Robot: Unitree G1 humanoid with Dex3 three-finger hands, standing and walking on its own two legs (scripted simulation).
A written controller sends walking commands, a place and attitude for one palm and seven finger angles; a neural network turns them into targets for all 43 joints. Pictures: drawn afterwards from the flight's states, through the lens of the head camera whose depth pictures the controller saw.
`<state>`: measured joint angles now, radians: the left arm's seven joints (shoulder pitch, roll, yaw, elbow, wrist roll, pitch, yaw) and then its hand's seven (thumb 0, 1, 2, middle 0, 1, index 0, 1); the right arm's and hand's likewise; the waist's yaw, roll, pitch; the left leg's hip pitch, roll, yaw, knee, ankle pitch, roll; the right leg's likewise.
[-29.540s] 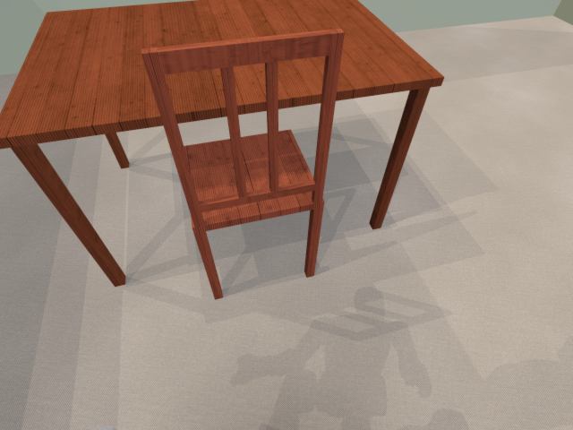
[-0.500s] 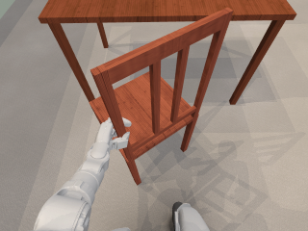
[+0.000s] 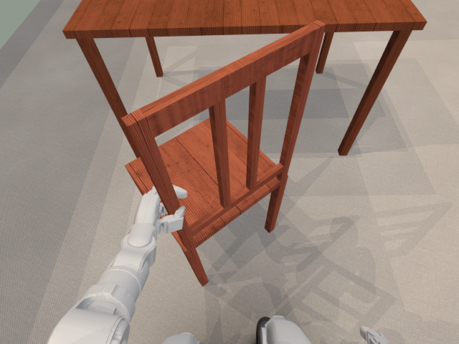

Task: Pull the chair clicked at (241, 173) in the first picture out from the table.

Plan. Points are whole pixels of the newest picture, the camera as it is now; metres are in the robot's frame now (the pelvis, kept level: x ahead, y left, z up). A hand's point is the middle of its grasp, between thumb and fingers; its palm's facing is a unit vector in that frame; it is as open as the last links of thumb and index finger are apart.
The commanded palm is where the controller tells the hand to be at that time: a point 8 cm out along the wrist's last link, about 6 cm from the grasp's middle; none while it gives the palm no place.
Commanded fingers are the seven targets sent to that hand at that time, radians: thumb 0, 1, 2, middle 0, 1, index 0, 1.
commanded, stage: stop walking, hand still on the chair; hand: left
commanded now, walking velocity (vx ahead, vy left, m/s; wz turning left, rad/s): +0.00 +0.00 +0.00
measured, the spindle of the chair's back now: (222, 164) +0.47 +0.03 -0.03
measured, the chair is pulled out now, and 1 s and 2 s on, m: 0.43 0.46 0.46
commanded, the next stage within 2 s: open the thumb and straighten the fingers in 0.82 s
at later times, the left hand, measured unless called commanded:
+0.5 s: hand (173, 228) +0.33 +0.12 -0.05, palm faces -0.10 -0.97 -0.20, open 5.8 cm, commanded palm +0.31 +0.18 -0.03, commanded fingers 0.00 0.90 0.90 -0.50 -1.45 -0.50 -1.45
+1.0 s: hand (172, 228) +0.33 +0.12 -0.05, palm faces -0.09 -0.98 -0.18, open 5.8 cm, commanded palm +0.31 +0.18 -0.03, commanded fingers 0.00 0.30 0.61 -0.50 -1.45 -0.50 -1.45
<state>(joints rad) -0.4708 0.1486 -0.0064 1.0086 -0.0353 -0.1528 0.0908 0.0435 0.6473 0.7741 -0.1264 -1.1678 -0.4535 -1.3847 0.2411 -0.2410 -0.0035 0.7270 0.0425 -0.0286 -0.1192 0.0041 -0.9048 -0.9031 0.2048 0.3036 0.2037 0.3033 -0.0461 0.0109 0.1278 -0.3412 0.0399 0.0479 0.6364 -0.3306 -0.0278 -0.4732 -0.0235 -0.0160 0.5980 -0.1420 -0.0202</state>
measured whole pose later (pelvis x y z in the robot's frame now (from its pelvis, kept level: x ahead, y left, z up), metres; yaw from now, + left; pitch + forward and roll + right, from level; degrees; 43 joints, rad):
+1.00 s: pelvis +0.07 +0.02 +0.02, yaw +1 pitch +1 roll +1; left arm -0.06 0.12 -0.12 0.66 -0.01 -0.09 0.10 0.05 0.59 0.79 -0.14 -1.22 -0.49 -1.42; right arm 0.23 -0.22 0.01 0.68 0.05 0.04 -0.08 0.01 -0.90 -0.90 0.21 0.30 0.20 0.30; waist -0.06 0.01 0.02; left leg -0.16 0.02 0.04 0.45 -0.31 -0.02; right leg -0.32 -0.04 -0.02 0.48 -0.18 0.01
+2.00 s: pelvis +0.07 +0.02 -0.02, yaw +3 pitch +10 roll +0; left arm 0.22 0.19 -0.09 0.16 -0.02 0.12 -0.01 -0.01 -0.53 0.20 -0.01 -0.01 -0.01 -0.01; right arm 0.25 -0.27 0.01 0.53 0.04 -0.08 -0.06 0.01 -0.90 -0.90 0.20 0.30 0.20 0.30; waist -0.05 0.04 -0.09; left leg -0.52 0.01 -0.02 0.82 -0.48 -0.02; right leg -0.64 -0.06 -0.07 0.82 -0.35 0.01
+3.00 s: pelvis +0.05 +0.02 -0.06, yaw +4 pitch +12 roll -1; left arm 0.64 0.20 0.00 -0.34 -0.18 -0.27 -0.12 -0.02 -0.54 0.20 0.00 0.00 0.00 0.00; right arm 0.21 -0.20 -0.01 0.50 0.06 -0.14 -0.05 0.01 -0.90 -0.90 0.21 0.30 0.20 0.30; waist 0.00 0.05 -0.13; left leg -0.73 0.02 -0.04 1.12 -0.59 -0.02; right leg -0.83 -0.07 -0.08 1.06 -0.44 0.01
